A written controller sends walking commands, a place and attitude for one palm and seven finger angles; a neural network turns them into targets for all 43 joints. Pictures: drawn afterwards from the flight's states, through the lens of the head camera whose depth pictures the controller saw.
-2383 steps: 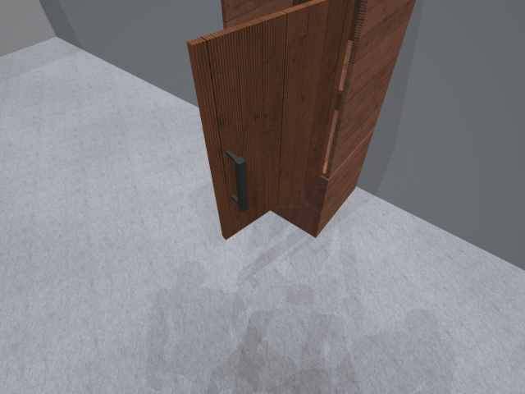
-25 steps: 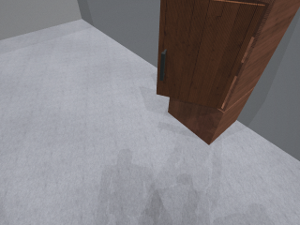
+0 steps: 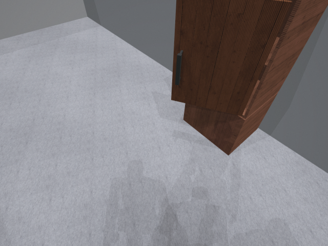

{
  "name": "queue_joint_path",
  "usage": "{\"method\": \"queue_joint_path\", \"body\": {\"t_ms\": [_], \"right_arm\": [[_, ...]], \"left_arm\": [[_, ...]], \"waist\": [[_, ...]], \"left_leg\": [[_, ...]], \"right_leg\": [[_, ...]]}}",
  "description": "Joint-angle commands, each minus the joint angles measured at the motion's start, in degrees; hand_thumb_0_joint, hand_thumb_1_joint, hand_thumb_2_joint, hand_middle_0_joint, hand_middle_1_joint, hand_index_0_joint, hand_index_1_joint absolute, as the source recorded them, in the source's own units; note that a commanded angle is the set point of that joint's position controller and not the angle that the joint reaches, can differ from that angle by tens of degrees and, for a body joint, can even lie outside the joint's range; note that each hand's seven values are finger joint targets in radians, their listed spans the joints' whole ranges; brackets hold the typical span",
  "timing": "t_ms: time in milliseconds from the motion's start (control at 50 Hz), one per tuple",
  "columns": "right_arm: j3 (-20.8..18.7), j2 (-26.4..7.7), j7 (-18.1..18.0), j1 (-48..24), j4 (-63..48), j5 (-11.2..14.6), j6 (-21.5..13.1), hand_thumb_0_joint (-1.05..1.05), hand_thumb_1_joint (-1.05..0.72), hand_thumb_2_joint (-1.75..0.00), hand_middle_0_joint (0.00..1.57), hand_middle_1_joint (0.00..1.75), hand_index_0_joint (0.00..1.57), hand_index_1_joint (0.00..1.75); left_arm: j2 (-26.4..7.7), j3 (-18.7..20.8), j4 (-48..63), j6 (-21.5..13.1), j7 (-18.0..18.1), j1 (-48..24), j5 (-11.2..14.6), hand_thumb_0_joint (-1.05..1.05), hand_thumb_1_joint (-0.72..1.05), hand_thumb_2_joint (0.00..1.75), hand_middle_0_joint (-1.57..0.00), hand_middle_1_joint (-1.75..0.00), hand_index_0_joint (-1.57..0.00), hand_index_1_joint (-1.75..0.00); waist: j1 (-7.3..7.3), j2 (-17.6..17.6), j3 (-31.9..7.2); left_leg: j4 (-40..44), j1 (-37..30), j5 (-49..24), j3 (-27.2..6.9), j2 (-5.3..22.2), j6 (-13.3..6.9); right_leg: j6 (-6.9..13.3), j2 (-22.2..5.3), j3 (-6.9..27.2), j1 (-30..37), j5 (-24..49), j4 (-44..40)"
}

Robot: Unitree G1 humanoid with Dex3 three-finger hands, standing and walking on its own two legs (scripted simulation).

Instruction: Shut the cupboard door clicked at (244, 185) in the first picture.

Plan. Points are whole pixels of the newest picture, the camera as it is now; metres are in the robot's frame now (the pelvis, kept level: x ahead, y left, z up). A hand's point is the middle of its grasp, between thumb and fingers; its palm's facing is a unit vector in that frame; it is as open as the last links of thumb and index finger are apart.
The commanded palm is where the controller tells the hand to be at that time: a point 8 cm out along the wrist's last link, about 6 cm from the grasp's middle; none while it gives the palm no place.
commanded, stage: look to check the result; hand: left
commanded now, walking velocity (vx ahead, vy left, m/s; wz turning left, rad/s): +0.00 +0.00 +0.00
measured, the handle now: (179, 68) +0.95 -0.03 -0.10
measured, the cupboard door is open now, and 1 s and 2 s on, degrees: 31 31 31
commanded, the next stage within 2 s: walk to a spot facing it in 0.26 s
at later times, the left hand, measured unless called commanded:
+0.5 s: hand out of the picture +0.02 +0.18 -0.17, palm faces +0.00 -0.98 -0.21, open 7.4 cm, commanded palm none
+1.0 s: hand out of the picture +0.04 +0.15 -0.19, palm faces -0.02 -0.99 -0.14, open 7.4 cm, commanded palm none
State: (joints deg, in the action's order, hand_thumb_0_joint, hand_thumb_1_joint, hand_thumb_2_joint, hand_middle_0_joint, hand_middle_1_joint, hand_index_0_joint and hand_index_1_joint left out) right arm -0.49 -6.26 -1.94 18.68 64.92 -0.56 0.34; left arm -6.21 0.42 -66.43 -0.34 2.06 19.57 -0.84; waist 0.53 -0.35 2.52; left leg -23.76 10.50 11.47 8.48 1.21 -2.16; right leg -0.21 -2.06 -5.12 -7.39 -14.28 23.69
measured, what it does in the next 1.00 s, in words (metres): walks ahead: left foot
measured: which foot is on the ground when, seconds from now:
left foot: down 0.00-0.74, up 0.76-0.96, down 0.98-1.00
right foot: down 0.00-0.98, up 1.00-1.00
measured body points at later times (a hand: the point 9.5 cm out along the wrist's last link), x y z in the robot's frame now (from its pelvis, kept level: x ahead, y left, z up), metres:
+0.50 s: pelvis +0.01 +0.00 +0.00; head +0.02 +0.00 +0.45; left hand +0.02 +0.23 -0.16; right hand +0.01 -0.23 -0.16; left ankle +0.02 +0.09 -0.74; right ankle -0.01 -0.12 -0.74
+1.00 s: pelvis +0.11 -0.01 -0.02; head +0.15 +0.00 +0.42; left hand +0.05 +0.20 -0.18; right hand +0.14 -0.25 -0.17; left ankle +0.16 +0.10 -0.75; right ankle -0.01 -0.12 -0.74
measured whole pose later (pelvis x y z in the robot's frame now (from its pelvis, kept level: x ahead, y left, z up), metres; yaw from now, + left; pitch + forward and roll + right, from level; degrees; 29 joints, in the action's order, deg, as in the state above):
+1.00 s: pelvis +0.11 -0.01 -0.02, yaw -7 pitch -1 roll -1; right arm -2.2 -10.3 -2.2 10.4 57.8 -0.9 -0.6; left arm -5.1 2.8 -64.8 1.2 1.7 23.1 -1.3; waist -1.5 0.3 5.9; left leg -37.4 20.5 13.3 4.8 3.6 -0.6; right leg 0.0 0.9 0.6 -5.9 -27.0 34.9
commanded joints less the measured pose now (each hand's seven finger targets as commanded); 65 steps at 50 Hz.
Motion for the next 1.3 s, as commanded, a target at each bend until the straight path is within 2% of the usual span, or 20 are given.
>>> {"method": "queue_joint_path", "body": {"t_ms": [0, 360, 420, 500, 640, 680, 720, 760, 780, 860, 920, 960, 980, 1040, 1120, 1140, 1180, 1200, 1220, 1280], "right_arm": [[-0.77, -5.96, -0.48, 4.21, -1.01, -0.23, -0.54, 0.00, -0.90, -0.90, 0.20, 0.30, 0.20, 0.30], [-1.30, -10.62, -0.12, -0.60, -2.08, -0.23, -0.99, 0.00, -0.90, -0.90, 0.20, 0.30, 0.20, 0.30], [-0.36, -7.04, -0.06, 1.62, -0.73, -0.57, -0.40, 0.00, -0.90, -0.90, 0.20, 0.30, 0.20, 0.30], [-1.32, -8.74, 0.15, 2.02, -1.41, -0.92, 0.31, 0.00, -0.90, -0.90, 0.20, 0.30, 0.20, 0.30], [-2.75, -10.67, 0.18, 4.41, -2.48, -0.81, -0.58, 0.00, -0.90, -0.90, 0.20, 0.30, 0.20, 0.30], [-2.39, -9.15, 0.15, 2.58, -3.53, -0.42, -1.09, 0.00, -0.90, -0.90, 0.20, 0.30, 0.20, 0.30], [-1.33, -5.36, 0.33, -2.12, -5.82, -0.37, -1.39, 0.00, -0.90, -0.90, 0.20, 0.30, 0.20, 0.30], [-1.61, -5.59, -0.05, -7.07, -7.69, -0.42, -1.20, 0.00, -0.90, -0.90, 0.20, 0.30, 0.20, 0.30], [-1.55, -5.41, -0.31, -7.58, -8.20, -0.09, -1.17, 0.00, -0.90, -0.90, 0.20, 0.30, 0.20, 0.30], [-1.41, -4.31, -0.17, -7.43, -9.39, 0.25, -0.44, 0.00, -0.90, -0.90, 0.20, 0.30, 0.20, 0.30], [-2.07, -5.94, -0.27, 3.01, -6.03, -0.15, -0.71, 0.00, -0.90, -0.90, 0.20, 0.30, 0.20, 0.30], [-3.47, -13.63, -1.10, 8.13, -5.02, -1.26, -1.14, 0.00, -0.90, -0.90, 0.20, 0.30, 0.20, 0.30], [-3.36, -14.03, -1.28, 6.06, -5.91, -1.33, -0.74, 0.00, -0.90, -0.90, 0.20, 0.30, 0.20, 0.30], [-2.61, -12.59, -1.49, -1.25, -8.79, -1.44, -0.46, 0.00, -0.90, -0.90, 0.20, 0.30, 0.20, 0.30], [-3.18, -13.39, -1.15, -7.30, -10.40, -0.85, 0.43, 0.00, -0.90, -0.90, 0.20, 0.30, 0.20, 0.30], [-3.22, -12.04, -0.83, -8.38, -10.89, -0.47, 0.78, 0.00, -0.90, -0.90, 0.20, 0.30, 0.20, 0.30], [-2.63, -7.34, 0.62, -8.20, -12.79, -0.28, 1.52, 0.00, -0.90, -0.90, 0.20, 0.30, 0.20, 0.30], [-2.69, -7.63, 0.98, -10.89, -13.54, -0.63, 1.66, 0.00, -0.90, -0.90, 0.20, 0.30, 0.20, 0.30], [-2.91, -8.32, 1.11, -11.36, -13.61, -0.84, 1.32, 0.00, -0.90, -0.90, 0.20, 0.30, 0.20, 0.30], [-2.60, -8.12, 1.22, -9.77, -12.66, -0.67, -0.41, 0.00, -0.90, -0.90, 0.20, 0.30, 0.20, 0.30]], "left_arm": [[-5.27, 1.11, 0.95, -0.37, 0.49, 4.32, 0.07, 0.00, 0.90, 0.90, -0.20, -0.30, -0.20, -0.30], [-10.24, 1.77, 2.51, -0.59, -0.01, -1.43, -0.04, 0.00, 0.90, 0.90, -0.20, -0.30, -0.20, -0.30], [-6.55, 0.90, 1.05, -0.14, 0.11, 0.39, 0.09, 0.00, 0.90, 0.90, -0.20, -0.30, -0.20, -0.30], [-7.12, 1.70, 2.20, 0.65, -0.69, 0.16, -0.48, 0.00, 0.90, 0.90, -0.20, -0.30, -0.20, -0.30], [-5.02, 2.51, 4.48, -0.10, -1.79, 1.01, -0.83, 0.00, 0.90, 0.90, -0.20, -0.30, -0.20, -0.30], [-5.95, 2.91, 3.25, -0.81, -1.45, 4.59, -0.64, 0.00, 0.90, 0.90, -0.20, -0.30, -0.20, -0.30], [-10.05, 4.05, 0.31, -1.34, -0.26, 12.09, -0.51, 0.00, 0.90, 0.90, -0.20, -0.30, -0.20, -0.30], [-8.70, 3.85, -0.08, -1.38, 0.60, 14.34, -0.75, 0.00, 0.90, 0.90, -0.20, -0.30, -0.20, -0.30], [-9.07, 4.15, 0.54, -1.12, 1.08, 13.48, -0.93, 0.00, 0.90, 0.90, -0.20, -0.30, -0.20, -0.30], [-9.05, 4.52, 4.15, -0.31, 1.44, 5.89, -1.16, 0.00, 0.90, 0.90, -0.20, -0.30, -0.20, -0.30], [-7.56, 4.38, 5.63, 0.09, 0.67, 0.66, -0.46, 0.00, 0.90, 0.90, -0.20, -0.30, -0.20, -0.30], [-3.76, 3.80, 6.65, 0.50, 0.31, 4.87, 0.21, 0.00, 0.90, 0.90, -0.20, -0.30, -0.20, -0.30], [-3.95, 3.66, 7.58, 0.91, 0.12, 3.38, -0.29, 0.00, 0.90, 0.90, -0.20, -0.30, -0.20, -0.30], [-4.14, 3.85, 8.97, 1.61, -1.04, -1.43, -0.44, 0.00, 0.90, 0.90, -0.20, -0.30, -0.20, -0.30], [-4.38, 4.03, 8.35, 1.50, -1.69, 4.39, -0.71, 0.00, 0.90, 0.90, -0.20, -0.30, -0.20, -0.30], [-5.73, 4.22, 8.49, 1.34, -1.50, 5.18, -0.97, 0.00, 0.90, 0.90, -0.20, -0.30, -0.20, -0.30], [-13.45, 5.07, 9.83, 0.84, -1.22, 2.47, -1.37, 0.00, 0.90, 0.90, -0.20, -0.30, -0.20, -0.30], [-14.16, 5.05, 10.78, 0.62, -1.18, 1.47, -1.17, 0.00, 0.90, 0.90, -0.20, -0.30, -0.20, -0.30], [-13.47, 5.18, 10.55, 0.27, -0.79, 1.06, -1.17, 0.00, 0.90, 0.90, -0.20, -0.30, -0.20, -0.30], [-12.51, 5.23, 10.86, -0.57, -0.53, -1.03, -1.15, 0.00, 0.90, 0.90, -0.20, -0.30, -0.20, -0.30]], "waist": [[0.17, 0.68, 4.09], [0.13, 0.01, 2.49], [0.59, 0.66, 0.87], [0.55, -1.59, 6.95], [-0.09, -3.88, 6.25], [-1.59, 2.72, 4.93], [-4.39, 18.92, 4.98], [-5.77, 13.57, 3.20], [-5.25, 10.67, 1.23], [-1.68, 6.14, 1.65], [4.05, 3.34, 0.12], [3.64, -15.67, -6.24], [3.35, -13.83, -2.78], [1.59, -9.72, 1.52], [-2.45, -5.96, -3.20], [-3.10, -2.42, -1.36], [-2.52, 12.46, 0.77], [-3.92, 12.00, 2.82], [-3.72, 13.81, 3.61], [-2.62, 9.25, 0.64]], "left_leg": [[6.15, -0.16, 0.37, -7.75, 5.83, -0.32], [6.73, -2.21, -4.12, -7.99, 6.40, -0.33], [6.44, -4.04, 2.60, -6.61, 5.85, 0.52], [8.68, -0.27, 17.73, -7.71, 7.30, -0.15], [9.02, -0.99, 19.19, -10.98, 12.62, -3.61], [0.81, 2.89, 10.19, -4.70, 8.03, -1.55], [-15.05, 17.47, 10.78, 3.29, 0.66, 1.73], [-28.62, 25.22, 20.38, -1.34, 2.00, 2.61], [-31.54, 27.16, 20.24, -3.22, 2.23, 2.76], [-22.68, 20.07, 14.44, -6.00, 3.28, 2.78], [-4.47, -4.13, -8.28, -4.94, 2.07, 2.41], [-0.26, -12.38, -25.02, -22.85, 21.18, -7.00], [3.97, -6.74, -17.93, -25.54, 23.27, -9.61], [4.61, 0.23, -17.54, -20.68, 20.93, -9.39], [-2.38, 4.96, -9.87, -9.45, 14.42, -4.61], [-5.35, 8.41, -1.53, -6.59, 10.70, -2.04], [-18.36, 14.76, 19.23, -0.56, 0.43, 3.01], [-25.98, 16.94, 20.77, -3.83, 0.65, 2.86], [-30.98, 20.99, 19.26, -5.68, 1.43, 2.51], [-27.17, 22.13, 17.98, -6.30, 2.79, 2.95]], "right_leg": [[2.05, -3.83, 5.04, -5.28, 2.59, -5.26], [2.06, -4.53, 5.15, -3.18, 5.46, -5.78], [1.86, -4.17, 5.37, -3.36, 0.70, -6.17], [2.52, -2.10, 5.10, -9.23, -9.83, -2.55], [2.48, 0.45, 1.73, -10.61, -4.79, 4.72], [4.15, -2.18, 7.14, -3.51, -1.30, 0.09], [8.89, -12.05, 19.95, 9.94, 22.70, -5.35], [13.45, -15.78, 21.56, 16.61, 51.72, -1.34], [14.13, -15.66, 20.44, 19.61, 56.21, 0.61], [11.05, -13.01, 16.76, 10.16, 42.04, 0.03], [4.58, -4.96, 9.96, -6.75, 26.51, 6.79], [-0.09, 3.54, 3.69, -15.69, -15.67, 22.09], [0.01, 3.95, 4.85, -16.60, -24.20, 29.37], [-0.11, -0.37, 5.85, -16.86, -19.77, 29.82], [0.12, 2.43, 1.28, -3.97, -3.01, 9.58], [0.73, 1.41, 4.72, -2.90, 2.10, 3.06], [8.18, -13.43, 25.96, -6.27, -15.10, -11.69], [11.25, -15.09, 30.15, -7.66, -19.55, -14.80], [12.69, -14.64, 30.77, -4.00, -15.88, -14.20], [13.29, -12.45, 21.02, 5.70, 10.67, -5.97]]}}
